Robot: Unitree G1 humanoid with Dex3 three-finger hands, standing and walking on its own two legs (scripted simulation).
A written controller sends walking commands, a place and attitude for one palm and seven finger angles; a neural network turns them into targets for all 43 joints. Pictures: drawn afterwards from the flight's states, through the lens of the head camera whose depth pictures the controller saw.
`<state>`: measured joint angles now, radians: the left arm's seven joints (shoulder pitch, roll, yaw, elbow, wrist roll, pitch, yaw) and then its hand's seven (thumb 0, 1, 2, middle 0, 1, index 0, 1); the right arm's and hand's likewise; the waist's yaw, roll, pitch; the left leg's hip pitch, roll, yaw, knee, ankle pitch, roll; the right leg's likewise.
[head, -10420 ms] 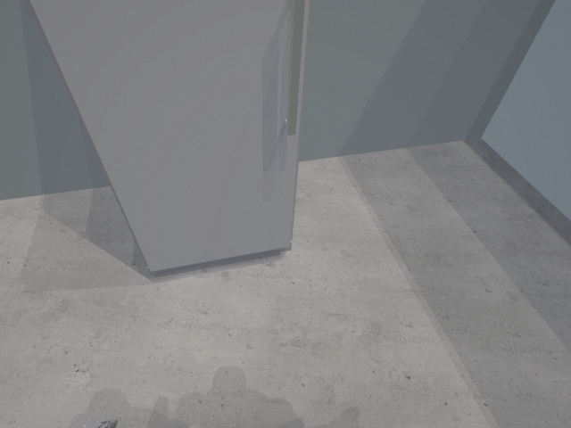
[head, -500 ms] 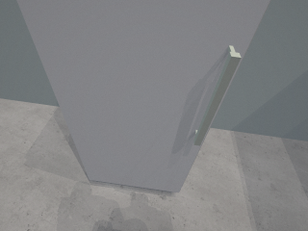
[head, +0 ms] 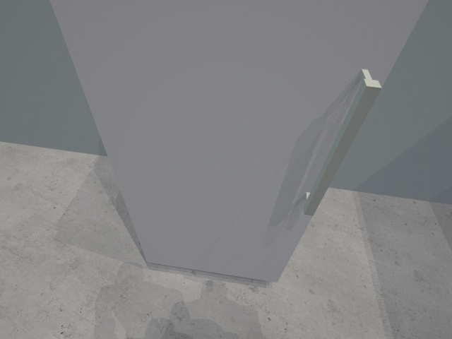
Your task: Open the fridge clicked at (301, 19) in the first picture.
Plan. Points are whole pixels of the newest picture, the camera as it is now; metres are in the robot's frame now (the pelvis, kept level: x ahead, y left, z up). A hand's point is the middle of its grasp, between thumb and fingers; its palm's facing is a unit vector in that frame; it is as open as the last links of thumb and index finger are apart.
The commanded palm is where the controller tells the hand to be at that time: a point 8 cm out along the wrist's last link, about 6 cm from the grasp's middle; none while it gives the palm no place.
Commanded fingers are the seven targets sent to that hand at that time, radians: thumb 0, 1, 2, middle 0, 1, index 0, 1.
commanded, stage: come to a stop and stand still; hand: right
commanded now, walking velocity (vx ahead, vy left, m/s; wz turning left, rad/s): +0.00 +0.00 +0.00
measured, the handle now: (331, 155) +0.46 -0.17 +0.10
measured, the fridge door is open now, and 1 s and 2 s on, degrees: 0 0 0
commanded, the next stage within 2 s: look again from close up in 0.14 s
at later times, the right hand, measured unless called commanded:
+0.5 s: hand out of the picture +0.02 -0.18 -0.17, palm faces +0.01 +0.98 -0.22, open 7.4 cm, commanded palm none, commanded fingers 0.00 -0.90 -0.90 0.20 0.30 0.20 0.30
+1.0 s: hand out of the picture +0.04 -0.18 -0.16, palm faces +0.02 +0.98 -0.22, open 7.4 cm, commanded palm none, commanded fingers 0.00 -0.90 -0.90 0.20 0.30 0.20 0.30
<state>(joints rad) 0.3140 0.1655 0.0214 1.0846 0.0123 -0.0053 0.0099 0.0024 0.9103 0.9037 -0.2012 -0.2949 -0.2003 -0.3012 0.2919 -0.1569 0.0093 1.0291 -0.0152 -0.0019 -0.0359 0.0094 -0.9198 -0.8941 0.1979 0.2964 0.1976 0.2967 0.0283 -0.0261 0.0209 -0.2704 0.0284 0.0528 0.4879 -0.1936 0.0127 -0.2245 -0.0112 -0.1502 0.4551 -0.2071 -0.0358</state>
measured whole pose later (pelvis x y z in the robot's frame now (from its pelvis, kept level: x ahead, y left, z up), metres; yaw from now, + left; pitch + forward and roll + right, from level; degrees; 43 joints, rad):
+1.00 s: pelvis +0.03 +0.00 +0.01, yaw +0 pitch -2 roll -1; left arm 0.26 0.16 0.01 1.14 0.01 -0.02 0.02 0.00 0.91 0.90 -0.20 -0.29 -0.20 -0.30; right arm 0.28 -0.15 0.01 1.09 -0.01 -0.02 -0.04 0.01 -0.91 -0.89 0.20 0.30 0.20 0.30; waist 0.01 -0.02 0.04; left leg -0.18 0.03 0.06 0.41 -0.21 0.01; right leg -0.13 0.00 -0.14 0.37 -0.21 -0.03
